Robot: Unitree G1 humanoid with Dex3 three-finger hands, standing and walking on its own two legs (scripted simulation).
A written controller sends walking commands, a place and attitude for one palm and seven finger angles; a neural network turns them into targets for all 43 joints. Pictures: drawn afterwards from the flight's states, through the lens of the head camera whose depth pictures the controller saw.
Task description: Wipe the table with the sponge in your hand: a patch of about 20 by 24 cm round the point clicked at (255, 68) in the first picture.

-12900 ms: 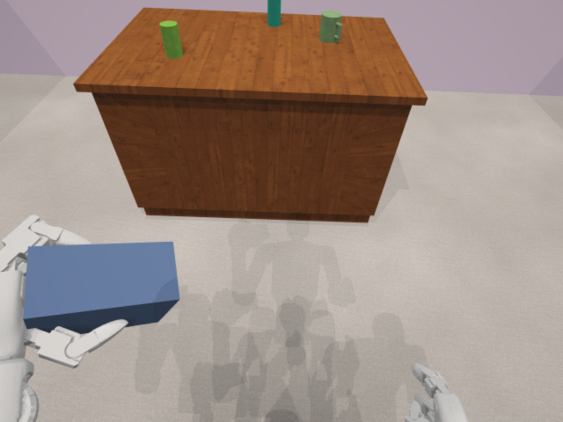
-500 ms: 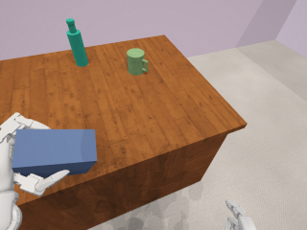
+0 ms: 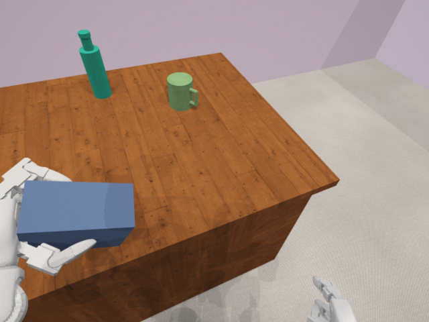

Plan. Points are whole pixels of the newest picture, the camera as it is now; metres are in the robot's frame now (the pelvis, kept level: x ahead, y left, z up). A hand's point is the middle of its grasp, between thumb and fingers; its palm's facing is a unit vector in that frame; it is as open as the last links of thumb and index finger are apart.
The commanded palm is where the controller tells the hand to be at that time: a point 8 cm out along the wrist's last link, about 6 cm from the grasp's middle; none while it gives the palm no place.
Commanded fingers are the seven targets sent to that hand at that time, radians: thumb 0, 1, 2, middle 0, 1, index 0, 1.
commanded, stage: come to a stop and stand still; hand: left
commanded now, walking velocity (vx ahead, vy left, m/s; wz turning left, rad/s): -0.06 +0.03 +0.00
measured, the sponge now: (96, 217) +0.23 +0.20 +0.12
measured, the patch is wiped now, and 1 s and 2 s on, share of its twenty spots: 0.00 0.00 0.00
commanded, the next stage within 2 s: look again from close up in 1.14 s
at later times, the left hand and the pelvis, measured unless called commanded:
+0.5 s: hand (69, 238) +0.19 +0.22 +0.13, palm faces +0.22 -0.90 -0.38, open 10.8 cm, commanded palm +0.14 +0.29 +0.18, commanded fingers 0.00 0.10 1.30 -1.20 -1.60 -1.20 -1.60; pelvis -0.02 +0.01 +0.00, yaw -1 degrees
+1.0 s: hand (27, 215) +0.22 +0.29 +0.14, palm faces +0.34 -0.87 -0.37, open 10.8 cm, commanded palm +0.15 +0.32 +0.18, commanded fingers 0.00 0.10 1.30 -1.20 -1.60 -1.20 -1.60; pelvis -0.02 +0.04 +0.01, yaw -1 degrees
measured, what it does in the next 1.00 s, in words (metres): stands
